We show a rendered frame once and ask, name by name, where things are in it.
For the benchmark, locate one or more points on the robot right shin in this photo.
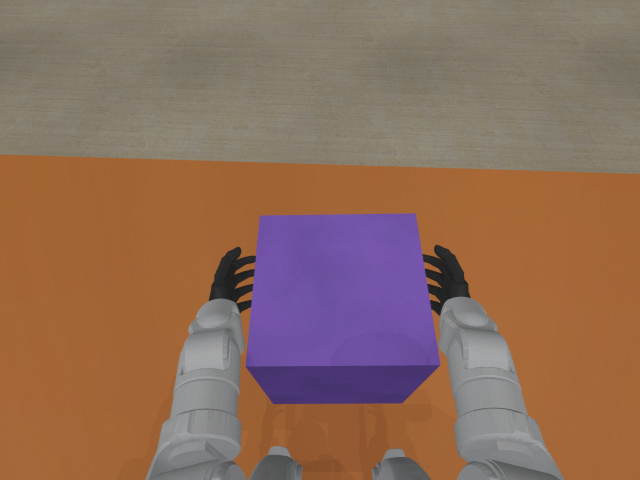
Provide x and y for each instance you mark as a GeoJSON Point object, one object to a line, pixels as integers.
{"type": "Point", "coordinates": [391, 453]}

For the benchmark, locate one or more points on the left robot upper arm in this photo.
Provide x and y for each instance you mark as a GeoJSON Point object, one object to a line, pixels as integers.
{"type": "Point", "coordinates": [217, 469]}

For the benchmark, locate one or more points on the robot left forearm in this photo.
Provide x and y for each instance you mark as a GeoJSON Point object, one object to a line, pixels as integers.
{"type": "Point", "coordinates": [203, 423]}

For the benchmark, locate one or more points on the robot shin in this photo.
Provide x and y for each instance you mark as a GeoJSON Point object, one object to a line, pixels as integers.
{"type": "Point", "coordinates": [279, 450]}
{"type": "Point", "coordinates": [391, 453]}

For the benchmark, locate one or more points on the carton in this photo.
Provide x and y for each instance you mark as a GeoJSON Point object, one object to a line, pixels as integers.
{"type": "Point", "coordinates": [340, 310]}

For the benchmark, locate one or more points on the robot right hand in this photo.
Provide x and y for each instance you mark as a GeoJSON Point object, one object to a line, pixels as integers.
{"type": "Point", "coordinates": [451, 279]}

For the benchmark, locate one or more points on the robot left shin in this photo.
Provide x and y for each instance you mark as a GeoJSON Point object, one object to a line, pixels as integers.
{"type": "Point", "coordinates": [279, 450]}

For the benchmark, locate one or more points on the right robot upper arm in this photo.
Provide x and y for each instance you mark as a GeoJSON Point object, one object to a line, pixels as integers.
{"type": "Point", "coordinates": [487, 469]}

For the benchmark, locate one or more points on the robot right forearm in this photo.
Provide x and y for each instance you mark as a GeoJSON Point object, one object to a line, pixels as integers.
{"type": "Point", "coordinates": [492, 420]}

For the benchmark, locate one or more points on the robot left hand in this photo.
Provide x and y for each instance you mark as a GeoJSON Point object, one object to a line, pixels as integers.
{"type": "Point", "coordinates": [225, 281]}

